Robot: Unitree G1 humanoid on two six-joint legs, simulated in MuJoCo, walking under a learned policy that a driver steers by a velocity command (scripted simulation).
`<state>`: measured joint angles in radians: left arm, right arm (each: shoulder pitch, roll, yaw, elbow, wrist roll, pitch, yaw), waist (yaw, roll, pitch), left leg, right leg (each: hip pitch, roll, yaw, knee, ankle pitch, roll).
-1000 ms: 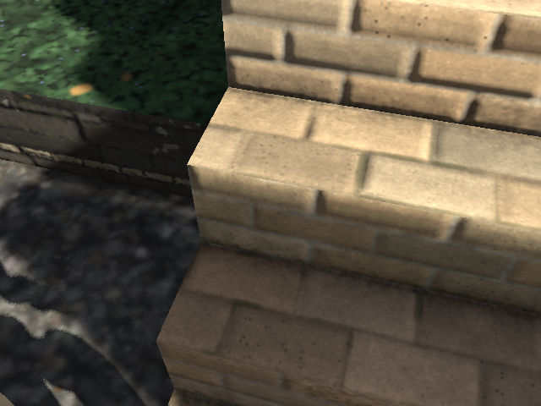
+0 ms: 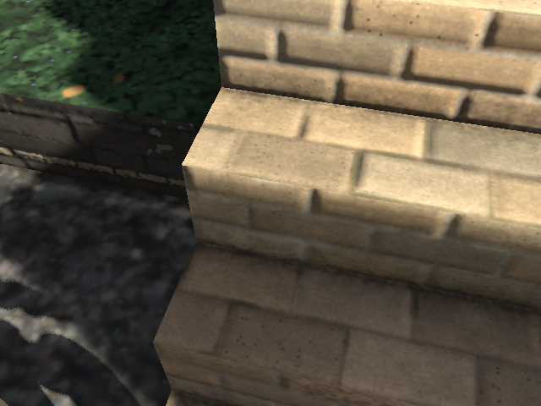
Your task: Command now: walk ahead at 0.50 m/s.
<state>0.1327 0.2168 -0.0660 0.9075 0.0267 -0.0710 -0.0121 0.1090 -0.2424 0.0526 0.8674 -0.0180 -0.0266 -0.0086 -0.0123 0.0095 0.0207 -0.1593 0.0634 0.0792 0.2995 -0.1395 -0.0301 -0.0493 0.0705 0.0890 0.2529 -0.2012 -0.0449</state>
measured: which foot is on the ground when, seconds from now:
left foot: down 0.00-1.00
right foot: down 0.00-1.00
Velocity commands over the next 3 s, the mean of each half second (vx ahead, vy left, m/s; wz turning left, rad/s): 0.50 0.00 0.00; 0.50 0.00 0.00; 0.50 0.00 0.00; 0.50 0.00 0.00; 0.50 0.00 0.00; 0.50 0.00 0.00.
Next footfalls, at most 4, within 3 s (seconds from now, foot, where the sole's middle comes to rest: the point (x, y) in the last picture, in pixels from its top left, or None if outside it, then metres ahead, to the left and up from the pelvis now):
none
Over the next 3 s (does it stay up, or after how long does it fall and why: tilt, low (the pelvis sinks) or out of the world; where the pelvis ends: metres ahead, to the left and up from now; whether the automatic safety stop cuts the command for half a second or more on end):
stays up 0.00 0.00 0.00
